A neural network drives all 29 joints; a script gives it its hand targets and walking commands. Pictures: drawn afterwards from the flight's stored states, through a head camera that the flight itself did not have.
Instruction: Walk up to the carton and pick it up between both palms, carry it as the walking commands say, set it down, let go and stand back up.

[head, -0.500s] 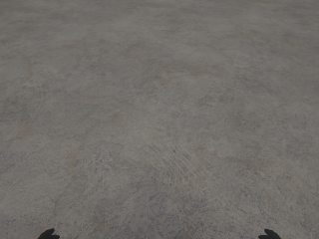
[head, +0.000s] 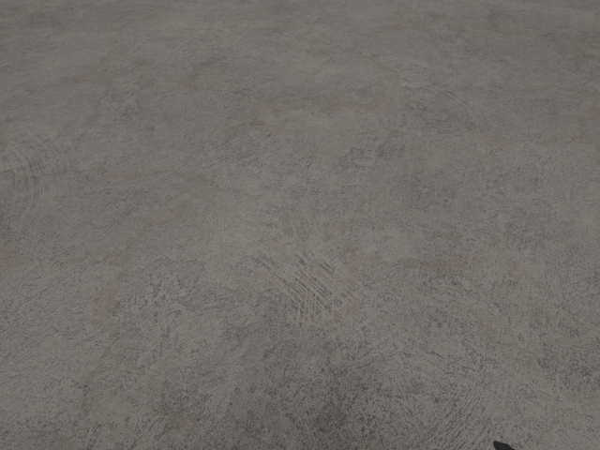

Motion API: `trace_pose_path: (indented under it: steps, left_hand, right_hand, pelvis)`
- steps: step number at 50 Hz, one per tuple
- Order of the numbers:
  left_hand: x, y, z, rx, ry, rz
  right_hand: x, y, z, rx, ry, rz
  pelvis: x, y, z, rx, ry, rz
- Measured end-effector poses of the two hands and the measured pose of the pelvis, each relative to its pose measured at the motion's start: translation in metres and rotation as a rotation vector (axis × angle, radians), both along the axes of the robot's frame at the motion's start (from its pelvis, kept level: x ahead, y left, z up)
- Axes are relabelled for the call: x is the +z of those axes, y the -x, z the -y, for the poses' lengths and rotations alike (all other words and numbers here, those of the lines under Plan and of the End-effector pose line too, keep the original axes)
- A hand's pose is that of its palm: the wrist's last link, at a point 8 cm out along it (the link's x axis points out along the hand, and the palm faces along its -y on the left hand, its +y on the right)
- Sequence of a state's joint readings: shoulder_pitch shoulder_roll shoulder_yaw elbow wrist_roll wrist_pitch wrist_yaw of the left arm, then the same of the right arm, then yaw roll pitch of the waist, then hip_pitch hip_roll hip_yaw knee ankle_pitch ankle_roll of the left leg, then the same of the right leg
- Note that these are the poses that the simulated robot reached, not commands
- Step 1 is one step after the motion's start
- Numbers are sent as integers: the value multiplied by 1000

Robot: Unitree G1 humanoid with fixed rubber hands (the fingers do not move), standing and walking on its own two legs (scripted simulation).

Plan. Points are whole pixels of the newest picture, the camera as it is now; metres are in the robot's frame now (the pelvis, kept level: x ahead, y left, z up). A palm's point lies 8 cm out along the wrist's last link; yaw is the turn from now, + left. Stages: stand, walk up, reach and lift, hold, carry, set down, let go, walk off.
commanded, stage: walk up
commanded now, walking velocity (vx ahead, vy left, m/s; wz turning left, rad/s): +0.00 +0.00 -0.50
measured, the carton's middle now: out of the picture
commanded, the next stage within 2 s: none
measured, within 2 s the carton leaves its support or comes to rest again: neither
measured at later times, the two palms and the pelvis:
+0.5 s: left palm out of the picture +0.14 +0.26 -0.12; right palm out of the picture +0.02 -0.27 -0.09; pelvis -0.02 +0.01 +0.00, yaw -15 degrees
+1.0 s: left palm (202, 423) +0.19 +0.15 -0.09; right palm out of the picture -0.13 -0.29 -0.12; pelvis -0.05 -0.02 +0.00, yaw -31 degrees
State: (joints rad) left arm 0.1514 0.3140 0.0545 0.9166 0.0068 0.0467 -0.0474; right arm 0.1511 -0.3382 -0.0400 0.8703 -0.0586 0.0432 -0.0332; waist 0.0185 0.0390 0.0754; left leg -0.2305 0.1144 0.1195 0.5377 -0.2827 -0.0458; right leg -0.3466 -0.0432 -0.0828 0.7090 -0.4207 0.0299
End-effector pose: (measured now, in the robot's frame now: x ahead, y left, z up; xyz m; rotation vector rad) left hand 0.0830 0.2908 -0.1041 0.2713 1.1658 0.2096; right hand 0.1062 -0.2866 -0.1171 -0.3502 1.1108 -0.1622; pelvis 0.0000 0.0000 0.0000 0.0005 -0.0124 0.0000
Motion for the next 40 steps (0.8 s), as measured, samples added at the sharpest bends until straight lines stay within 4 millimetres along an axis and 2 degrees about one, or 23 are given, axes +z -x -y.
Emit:
trace_pose_path:
  steps: [4,8,11,15,20,24,27,30,35,40]
  left_hand:
    - [-11,-11,28,-61,-18,15]
    - [-5,-5,47,-85,-14,-22]
    - [-1,-9,53,-97,-2,-10]
    - [0,-19,51,-127,10,15]
    - [-5,-38,37,-171,28,43]
    - [-14,-56,30,-218,53,63]
    - [-12,-67,33,-267,69,53]
    - [-12,-75,38,-320,84,32]
    - [-12,-92,63,-398,114,27]
    - [-6,-115,110,-497,132,73]
  right_hand:
    - [-23,23,14,-50,-35,-31]
    - [-17,35,10,-117,-89,-27]
    - [-10,40,8,-147,-107,-18]
    - [2,40,8,-179,-93,28]
    - [16,48,2,-223,-48,86]
    - [20,75,-10,-270,-6,86]
    - [28,98,-18,-316,-3,66]
    - [35,112,-22,-361,4,70]
    - [33,136,-27,-422,-4,64]
    - [16,181,-22,-518,-41,17]
  pelvis:
    - [-15,2,18,-49,-19,-18]
    - [-3,9,23,-99,-18,-11]
    - [3,11,24,-135,-25,-5]
    - [6,14,20,-175,-23,-3]
    - [4,17,5,-217,-8,-10]
    - [0,19,-11,-250,19,-18]
    - [6,21,-16,-294,34,-18]
    - [10,21,-18,-334,38,-17]
    - [11,24,-16,-394,38,-20]
    - [6,33,-7,-450,24,-28]
